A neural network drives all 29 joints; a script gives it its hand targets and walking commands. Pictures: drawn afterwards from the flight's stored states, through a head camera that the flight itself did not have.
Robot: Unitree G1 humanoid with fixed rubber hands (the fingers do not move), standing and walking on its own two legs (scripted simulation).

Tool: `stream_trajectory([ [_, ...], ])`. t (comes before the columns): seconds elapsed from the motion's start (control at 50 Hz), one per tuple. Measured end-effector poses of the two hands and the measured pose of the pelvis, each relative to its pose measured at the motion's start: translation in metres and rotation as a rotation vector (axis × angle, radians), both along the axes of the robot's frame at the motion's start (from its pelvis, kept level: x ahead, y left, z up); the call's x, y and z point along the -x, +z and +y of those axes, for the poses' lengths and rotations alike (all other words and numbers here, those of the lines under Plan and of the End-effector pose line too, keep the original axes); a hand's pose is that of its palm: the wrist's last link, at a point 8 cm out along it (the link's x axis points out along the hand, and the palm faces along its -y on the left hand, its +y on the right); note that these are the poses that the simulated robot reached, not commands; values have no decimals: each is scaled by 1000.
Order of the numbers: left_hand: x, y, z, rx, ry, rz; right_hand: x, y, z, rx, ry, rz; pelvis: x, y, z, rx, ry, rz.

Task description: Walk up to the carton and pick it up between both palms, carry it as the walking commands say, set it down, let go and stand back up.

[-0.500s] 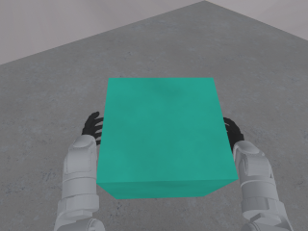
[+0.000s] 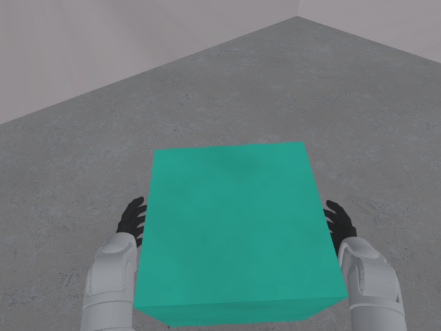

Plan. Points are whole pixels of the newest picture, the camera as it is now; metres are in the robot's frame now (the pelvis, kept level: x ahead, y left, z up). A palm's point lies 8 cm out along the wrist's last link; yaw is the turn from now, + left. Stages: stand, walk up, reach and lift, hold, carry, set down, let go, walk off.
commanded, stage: reach and lift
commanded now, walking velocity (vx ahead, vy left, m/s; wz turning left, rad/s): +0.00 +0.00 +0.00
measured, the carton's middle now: (233, 239) +0.31 +0.01 -0.05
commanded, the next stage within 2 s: hold in 0.54 s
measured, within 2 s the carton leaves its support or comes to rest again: neither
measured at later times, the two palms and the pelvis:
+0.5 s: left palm (104, 248) +0.24 +0.24 +0.04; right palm (330, 267) +0.24 -0.15 +0.02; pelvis -0.05 +0.03 +0.00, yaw +1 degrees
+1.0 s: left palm (127, 237) +0.27 +0.21 +0.02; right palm (339, 238) +0.29 -0.18 +0.03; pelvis +0.00 +0.01 +0.00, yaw +0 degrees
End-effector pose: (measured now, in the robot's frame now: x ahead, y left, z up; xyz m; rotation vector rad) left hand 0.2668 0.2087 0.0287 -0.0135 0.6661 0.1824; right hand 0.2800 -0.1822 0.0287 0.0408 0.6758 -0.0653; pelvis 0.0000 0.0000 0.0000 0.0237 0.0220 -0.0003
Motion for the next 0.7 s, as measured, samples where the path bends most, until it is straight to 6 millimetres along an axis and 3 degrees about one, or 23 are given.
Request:
stream_trajectory([
  [0.14,20,-4,10,9,20,11,10,0,10,10,19,12,10,-1,3,9,20,-17],
  [0.36,39,7,25,10,6,-34,40,6,26,48,31,-30,39,-2,15,26,19,-68],
  [0.48,30,9,30,22,-4,-22,46,-6,31,68,36,-11,49,-3,26,39,18,-101],
  [0.7,4,7,27,7,-20,-28,16,3,28,100,49,-18,40,-4,32,38,6,-95],
])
